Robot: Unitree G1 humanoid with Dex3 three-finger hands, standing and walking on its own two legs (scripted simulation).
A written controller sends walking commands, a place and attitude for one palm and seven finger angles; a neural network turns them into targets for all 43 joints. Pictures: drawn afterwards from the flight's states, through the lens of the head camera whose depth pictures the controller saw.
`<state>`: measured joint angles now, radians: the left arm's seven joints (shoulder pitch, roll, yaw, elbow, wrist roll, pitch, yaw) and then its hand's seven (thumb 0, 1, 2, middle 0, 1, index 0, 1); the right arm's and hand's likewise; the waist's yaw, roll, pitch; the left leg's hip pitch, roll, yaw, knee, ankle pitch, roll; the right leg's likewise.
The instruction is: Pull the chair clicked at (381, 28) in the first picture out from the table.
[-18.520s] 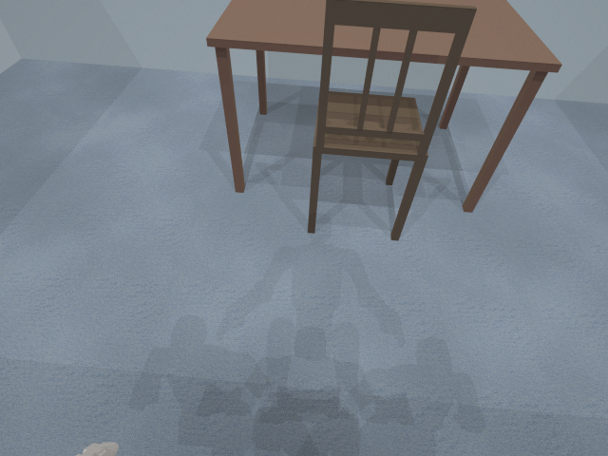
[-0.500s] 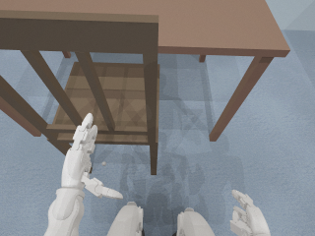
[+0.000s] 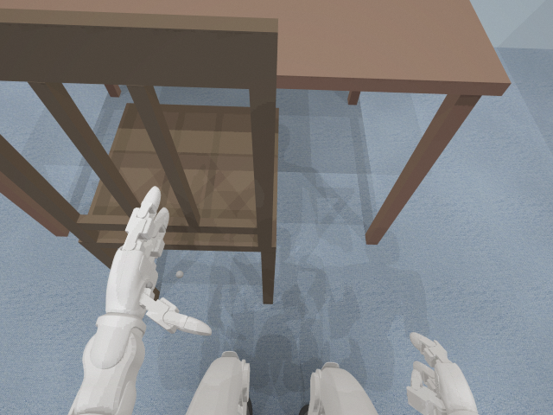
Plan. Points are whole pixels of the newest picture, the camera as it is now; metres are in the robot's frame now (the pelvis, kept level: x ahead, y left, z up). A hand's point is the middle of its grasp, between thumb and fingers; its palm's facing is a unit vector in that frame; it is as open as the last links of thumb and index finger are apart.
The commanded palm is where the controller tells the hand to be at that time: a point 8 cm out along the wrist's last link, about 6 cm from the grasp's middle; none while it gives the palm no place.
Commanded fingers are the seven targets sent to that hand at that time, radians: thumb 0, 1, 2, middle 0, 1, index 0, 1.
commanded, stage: push the fingers through the gap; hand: left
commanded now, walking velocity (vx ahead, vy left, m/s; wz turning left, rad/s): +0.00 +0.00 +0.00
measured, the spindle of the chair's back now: (105, 168) +0.44 +0.27 +0.06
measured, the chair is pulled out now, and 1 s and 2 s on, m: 0.00 0.00 0.00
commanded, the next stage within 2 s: hook a spindle and tug to test in 1.44 s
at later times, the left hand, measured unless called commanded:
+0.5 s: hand (180, 236) +0.35 +0.16 +0.02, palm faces -0.01 -1.00 -0.02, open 16.9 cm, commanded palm +0.34 +0.20 +0.03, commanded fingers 0.00 -0.50 0.30 -0.06 -0.08 -0.06 -0.08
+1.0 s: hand (192, 214) +0.39 +0.14 +0.02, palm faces +0.00 -1.00 -0.04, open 16.9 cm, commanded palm +0.38 +0.19 +0.03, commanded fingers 0.00 -0.50 0.30 -0.06 -0.08 -0.06 -0.08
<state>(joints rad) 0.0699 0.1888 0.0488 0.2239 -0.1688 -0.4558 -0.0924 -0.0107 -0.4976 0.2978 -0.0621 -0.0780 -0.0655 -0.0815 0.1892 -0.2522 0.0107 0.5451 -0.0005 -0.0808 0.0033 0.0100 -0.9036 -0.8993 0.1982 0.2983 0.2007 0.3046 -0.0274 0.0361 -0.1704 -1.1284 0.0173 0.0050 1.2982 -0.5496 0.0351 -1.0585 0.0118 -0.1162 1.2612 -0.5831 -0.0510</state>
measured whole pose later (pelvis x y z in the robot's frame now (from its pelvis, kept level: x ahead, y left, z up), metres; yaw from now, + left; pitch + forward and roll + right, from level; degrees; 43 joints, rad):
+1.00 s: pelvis +0.00 +0.01 +0.00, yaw -1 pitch +23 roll -3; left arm -0.35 0.19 0.11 0.61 -0.11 -0.47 -0.02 -0.01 -0.50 0.30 -0.06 -0.08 -0.07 -0.08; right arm 0.22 -0.25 0.01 0.60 -0.01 0.00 0.03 0.01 -0.90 -0.90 0.20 0.30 0.20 0.30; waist -0.07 0.04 -0.16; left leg -1.15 0.01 0.03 1.28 -0.53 0.06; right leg -1.08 0.01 -0.09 1.24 -0.55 -0.03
